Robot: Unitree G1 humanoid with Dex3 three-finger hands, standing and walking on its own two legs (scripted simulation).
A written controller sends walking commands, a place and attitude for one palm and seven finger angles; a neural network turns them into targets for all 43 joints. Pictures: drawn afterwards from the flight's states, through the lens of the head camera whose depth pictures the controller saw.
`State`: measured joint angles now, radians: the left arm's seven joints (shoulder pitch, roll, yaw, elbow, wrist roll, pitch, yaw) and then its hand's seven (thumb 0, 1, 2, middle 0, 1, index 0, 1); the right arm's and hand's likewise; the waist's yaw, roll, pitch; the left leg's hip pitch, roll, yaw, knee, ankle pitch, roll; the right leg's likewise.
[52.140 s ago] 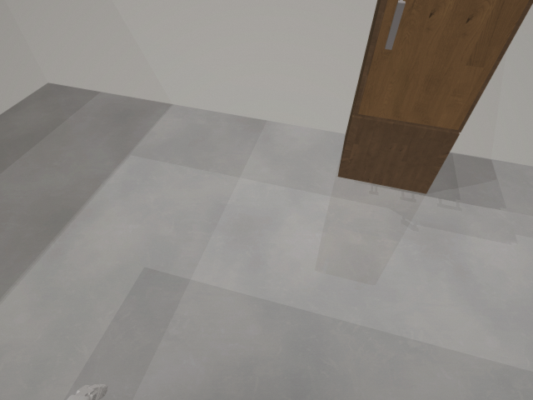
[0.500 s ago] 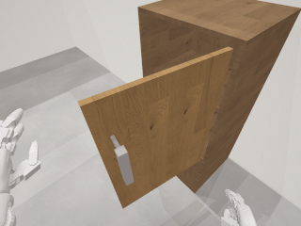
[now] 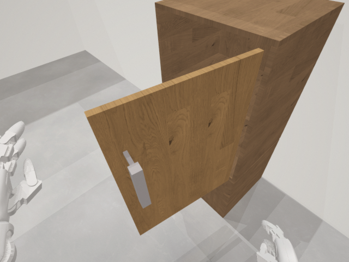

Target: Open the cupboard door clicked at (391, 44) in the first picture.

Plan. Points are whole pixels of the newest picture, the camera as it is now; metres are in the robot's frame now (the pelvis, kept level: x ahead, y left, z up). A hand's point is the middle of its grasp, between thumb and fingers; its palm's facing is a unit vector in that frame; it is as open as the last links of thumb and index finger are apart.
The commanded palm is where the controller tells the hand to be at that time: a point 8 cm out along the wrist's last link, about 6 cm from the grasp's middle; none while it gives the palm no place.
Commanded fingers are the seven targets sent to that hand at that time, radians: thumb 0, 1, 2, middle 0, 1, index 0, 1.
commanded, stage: step back with the hand held close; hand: left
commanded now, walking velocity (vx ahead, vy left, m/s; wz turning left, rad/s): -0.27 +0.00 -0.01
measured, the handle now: (136, 179) +0.28 +0.13 +0.05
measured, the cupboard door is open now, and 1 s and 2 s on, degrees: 80 80 80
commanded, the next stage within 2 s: stop stepping back and stand still in 1.20 s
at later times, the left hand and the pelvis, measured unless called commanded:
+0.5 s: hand (1, 219) +0.14 +0.29 +0.15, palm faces +0.40 -0.77 -0.50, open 7.4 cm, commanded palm +0.07 +0.33 +0.17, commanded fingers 0.00 0.90 0.90 -0.20 -0.30 -0.20 -0.30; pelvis -0.07 +0.03 -0.01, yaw -1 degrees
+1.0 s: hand out of the picture +0.07 +0.30 +0.17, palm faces +0.42 -0.79 -0.44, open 7.4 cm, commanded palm +0.01 +0.33 +0.17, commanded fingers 0.00 0.90 0.90 -0.20 -0.30 -0.20 -0.30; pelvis -0.14 +0.04 +0.00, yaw -1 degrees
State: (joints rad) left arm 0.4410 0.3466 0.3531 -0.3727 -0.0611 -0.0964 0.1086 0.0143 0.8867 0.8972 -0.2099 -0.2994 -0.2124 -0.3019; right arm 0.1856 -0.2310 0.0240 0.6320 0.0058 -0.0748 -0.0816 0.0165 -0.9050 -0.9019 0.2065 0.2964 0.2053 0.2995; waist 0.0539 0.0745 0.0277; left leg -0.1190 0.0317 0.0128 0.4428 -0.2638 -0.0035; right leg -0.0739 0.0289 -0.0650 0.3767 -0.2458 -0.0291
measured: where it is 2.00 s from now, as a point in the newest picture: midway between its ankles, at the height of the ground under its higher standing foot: outside the picture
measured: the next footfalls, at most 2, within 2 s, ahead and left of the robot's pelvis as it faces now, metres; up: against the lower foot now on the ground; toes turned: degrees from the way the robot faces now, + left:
right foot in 1.04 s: -0.26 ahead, -0.09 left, +0.00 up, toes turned +6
left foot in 1.68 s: -0.24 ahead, +0.14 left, +0.00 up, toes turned +4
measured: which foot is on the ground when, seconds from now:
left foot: down 0.00-1.00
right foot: down 0.00-0.72, up 0.74-1.00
